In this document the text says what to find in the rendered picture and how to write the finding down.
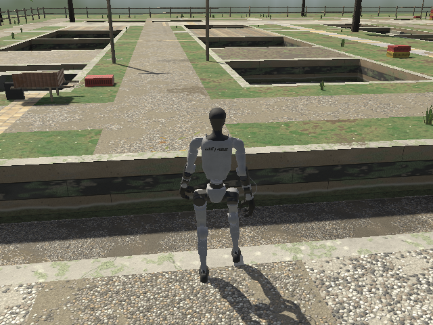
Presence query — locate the robot left forearm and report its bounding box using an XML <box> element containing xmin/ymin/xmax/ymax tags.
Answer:
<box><xmin>181</xmin><ymin>163</ymin><xmax>192</xmax><ymax>188</ymax></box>

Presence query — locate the left robot upper arm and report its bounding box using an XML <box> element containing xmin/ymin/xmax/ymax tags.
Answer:
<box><xmin>185</xmin><ymin>137</ymin><xmax>203</xmax><ymax>173</ymax></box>

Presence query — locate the right robot hand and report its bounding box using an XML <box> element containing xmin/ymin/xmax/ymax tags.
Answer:
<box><xmin>240</xmin><ymin>199</ymin><xmax>255</xmax><ymax>217</ymax></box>

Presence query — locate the robot right forearm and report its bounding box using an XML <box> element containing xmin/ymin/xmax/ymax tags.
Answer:
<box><xmin>240</xmin><ymin>166</ymin><xmax>254</xmax><ymax>200</ymax></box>

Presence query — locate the right robot upper arm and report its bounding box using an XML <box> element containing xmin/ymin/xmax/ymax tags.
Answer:
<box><xmin>231</xmin><ymin>137</ymin><xmax>246</xmax><ymax>176</ymax></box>

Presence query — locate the left robot thigh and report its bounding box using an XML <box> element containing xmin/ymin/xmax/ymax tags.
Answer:
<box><xmin>193</xmin><ymin>189</ymin><xmax>208</xmax><ymax>239</ymax></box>

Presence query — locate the left robot hand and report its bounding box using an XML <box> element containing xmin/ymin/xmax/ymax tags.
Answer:
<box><xmin>179</xmin><ymin>186</ymin><xmax>194</xmax><ymax>200</ymax></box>

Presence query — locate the robot torso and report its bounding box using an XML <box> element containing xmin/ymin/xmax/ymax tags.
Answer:
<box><xmin>201</xmin><ymin>134</ymin><xmax>233</xmax><ymax>203</ymax></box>

